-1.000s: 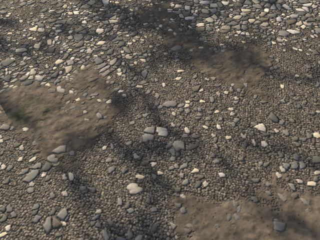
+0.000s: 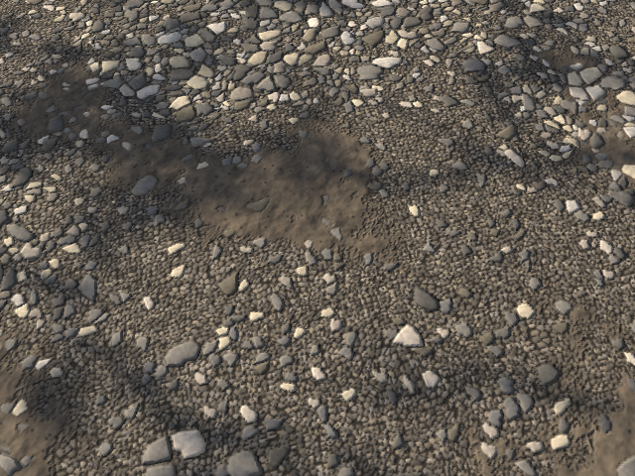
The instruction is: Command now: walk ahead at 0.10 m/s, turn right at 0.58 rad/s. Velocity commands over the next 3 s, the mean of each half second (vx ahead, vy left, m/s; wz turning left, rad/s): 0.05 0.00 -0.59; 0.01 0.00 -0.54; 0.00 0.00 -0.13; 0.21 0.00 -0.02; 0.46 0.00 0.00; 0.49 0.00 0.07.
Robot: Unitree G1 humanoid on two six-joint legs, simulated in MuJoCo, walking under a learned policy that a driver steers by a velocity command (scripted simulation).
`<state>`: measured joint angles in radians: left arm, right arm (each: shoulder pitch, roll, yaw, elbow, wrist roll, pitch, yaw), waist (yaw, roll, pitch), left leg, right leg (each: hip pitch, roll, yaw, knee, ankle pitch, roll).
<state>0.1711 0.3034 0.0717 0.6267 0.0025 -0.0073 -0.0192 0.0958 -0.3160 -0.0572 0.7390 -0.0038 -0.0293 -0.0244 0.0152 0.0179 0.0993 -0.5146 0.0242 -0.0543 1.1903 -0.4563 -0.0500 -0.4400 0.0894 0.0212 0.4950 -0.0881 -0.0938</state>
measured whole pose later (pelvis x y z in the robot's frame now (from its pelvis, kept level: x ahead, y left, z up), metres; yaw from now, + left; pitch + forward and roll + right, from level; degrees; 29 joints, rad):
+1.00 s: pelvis +0.04 +0.01 +0.01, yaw -34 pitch +1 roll +2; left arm 0.17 0.29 0.05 0.60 0.00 0.03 0.02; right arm 0.13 -0.32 -0.08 0.73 0.00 0.02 -0.02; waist 0.00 0.03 0.05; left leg -0.48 0.02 -0.03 0.93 -0.36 -0.09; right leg -0.27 0.06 0.09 0.45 -0.20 -0.05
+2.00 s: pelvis +0.12 -0.05 +0.01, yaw -36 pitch +1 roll +0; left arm 0.34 0.26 0.06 0.85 -0.01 -0.09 -0.01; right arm 0.30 -0.31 -0.04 0.80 0.04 -0.06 0.00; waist 0.02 0.04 -0.01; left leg -0.39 0.02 -0.03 1.04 -0.39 0.05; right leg -0.17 0.03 -0.02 0.45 -0.29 -0.05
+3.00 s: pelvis +0.57 -0.38 +0.00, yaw -33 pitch +2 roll +0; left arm 0.11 0.26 0.03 0.74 0.00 -0.10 -0.02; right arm 0.37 -0.30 -0.04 0.88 0.03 -0.06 0.00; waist -0.03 0.03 0.04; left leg -0.31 0.00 -0.06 1.12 -0.43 0.04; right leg -0.38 0.00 -0.07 0.51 -0.15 -0.04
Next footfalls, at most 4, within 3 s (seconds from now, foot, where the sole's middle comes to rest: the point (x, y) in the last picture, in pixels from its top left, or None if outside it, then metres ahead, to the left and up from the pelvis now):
0.32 left None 0.15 0.16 -0.77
0.72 right None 0.03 -0.09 -0.77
1.16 left None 0.16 0.10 -0.77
2.34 left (431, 423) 0.50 -0.16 -0.77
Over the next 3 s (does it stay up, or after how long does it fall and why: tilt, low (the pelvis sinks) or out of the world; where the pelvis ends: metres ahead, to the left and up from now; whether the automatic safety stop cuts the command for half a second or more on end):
stays up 0.57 -0.38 0.00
